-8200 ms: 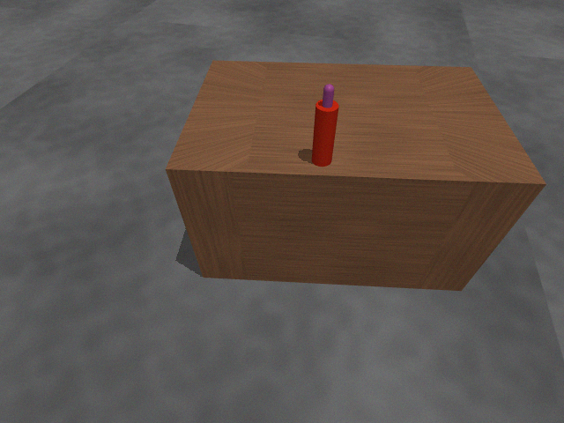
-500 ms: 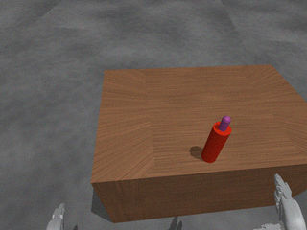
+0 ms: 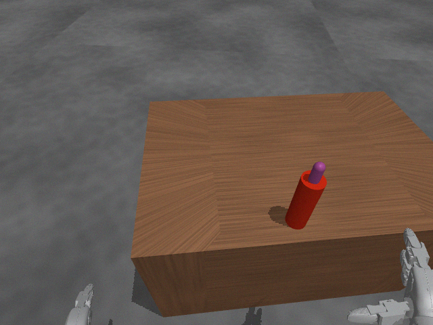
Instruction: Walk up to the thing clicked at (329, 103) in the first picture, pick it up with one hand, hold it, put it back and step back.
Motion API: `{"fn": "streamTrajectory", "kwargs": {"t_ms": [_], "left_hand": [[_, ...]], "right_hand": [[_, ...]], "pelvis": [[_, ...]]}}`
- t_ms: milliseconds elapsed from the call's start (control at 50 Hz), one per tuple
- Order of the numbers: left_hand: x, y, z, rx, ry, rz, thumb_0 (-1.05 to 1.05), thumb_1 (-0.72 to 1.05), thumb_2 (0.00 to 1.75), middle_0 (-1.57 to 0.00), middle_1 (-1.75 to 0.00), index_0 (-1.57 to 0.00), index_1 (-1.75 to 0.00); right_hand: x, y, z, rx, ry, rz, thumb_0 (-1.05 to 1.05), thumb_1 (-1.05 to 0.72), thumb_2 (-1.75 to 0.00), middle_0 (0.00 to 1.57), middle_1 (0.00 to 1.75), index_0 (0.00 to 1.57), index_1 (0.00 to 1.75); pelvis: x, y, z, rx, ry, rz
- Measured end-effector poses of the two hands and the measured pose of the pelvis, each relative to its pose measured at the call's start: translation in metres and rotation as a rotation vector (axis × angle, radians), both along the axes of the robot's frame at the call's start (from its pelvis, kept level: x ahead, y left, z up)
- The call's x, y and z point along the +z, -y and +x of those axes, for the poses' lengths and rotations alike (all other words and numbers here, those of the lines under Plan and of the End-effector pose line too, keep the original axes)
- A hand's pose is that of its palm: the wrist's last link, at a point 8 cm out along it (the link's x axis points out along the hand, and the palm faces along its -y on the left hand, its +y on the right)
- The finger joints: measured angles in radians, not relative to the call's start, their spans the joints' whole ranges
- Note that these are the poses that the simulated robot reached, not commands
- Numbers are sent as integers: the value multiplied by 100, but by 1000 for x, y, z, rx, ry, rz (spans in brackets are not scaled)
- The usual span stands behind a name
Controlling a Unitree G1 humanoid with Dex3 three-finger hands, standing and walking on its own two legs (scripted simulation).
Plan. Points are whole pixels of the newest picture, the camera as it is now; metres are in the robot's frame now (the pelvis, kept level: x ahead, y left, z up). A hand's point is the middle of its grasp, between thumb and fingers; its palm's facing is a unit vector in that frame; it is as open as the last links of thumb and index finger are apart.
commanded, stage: go down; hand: right
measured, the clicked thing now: (306, 195) +0.43 -0.22 -0.06
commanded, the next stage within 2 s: none
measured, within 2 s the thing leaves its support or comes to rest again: neither
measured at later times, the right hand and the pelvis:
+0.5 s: hand (399, 232) +0.29 -0.34 +0.02, palm faces +0.24 +0.97 -0.05, open 17.3 cm; pelvis -0.02 -0.01 -0.03, yaw +1 degrees
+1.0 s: hand (411, 212) +0.33 -0.38 +0.03, palm faces +0.21 +0.98 +0.01, open 17.3 cm; pelvis -0.02 -0.02 -0.04, yaw +1 degrees
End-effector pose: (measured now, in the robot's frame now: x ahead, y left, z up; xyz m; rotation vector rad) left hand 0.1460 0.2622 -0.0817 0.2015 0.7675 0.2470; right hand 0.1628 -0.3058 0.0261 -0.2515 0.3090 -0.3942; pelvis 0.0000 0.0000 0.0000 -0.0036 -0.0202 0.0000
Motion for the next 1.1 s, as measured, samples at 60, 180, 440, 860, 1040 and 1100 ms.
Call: {"fn": "streamTrajectory", "kwargs": {"t_ms": [60,180,440,860,1040,1100], "left_hand": [[2,-10,0,22,1,26,-1,-51,4,-7,-6,-7,-5],[2,-15,-5,6,-11,71,-1,-51,4,-7,-5,-7,-5],[-5,9,-29,15,15,85,-1,-51,3,-7,-6,-8,-5],[-8,25,-27,-38,61,146,-1,-52,4,-7,-6,-8,-5],[-6,26,-38,-43,62,160,-1,-52,5,-7,-6,-8,-6],[-5,23,-37,-46,59,178,-1,-52,5,-7,-6,-7,-6]], "right_hand": [[1,13,9,-20,33,12,-1,45,-9,4,6,5,7],[9,42,39,13,136,46,-1,48,-8,3,6,5,6],[1,78,89,118,203,202,-1,47,-7,4,5,5,6],[4,111,120,197,290,209,-1,49,-7,4,5,4,6],[3,123,136,168,298,248,-1,49,-6,4,5,4,5],[2,125,142,172,291,241,-1,50,-6,4,5,4,5]], "pelvis": [[-1,-1,-2,-4,-6,1],[-7,-3,-9,-6,-37,7],[-21,9,-14,8,-113,18],[-39,21,-19,12,-192,44],[-44,23,-21,14,-217,49],[-45,23,-20,17,-228,51]]}}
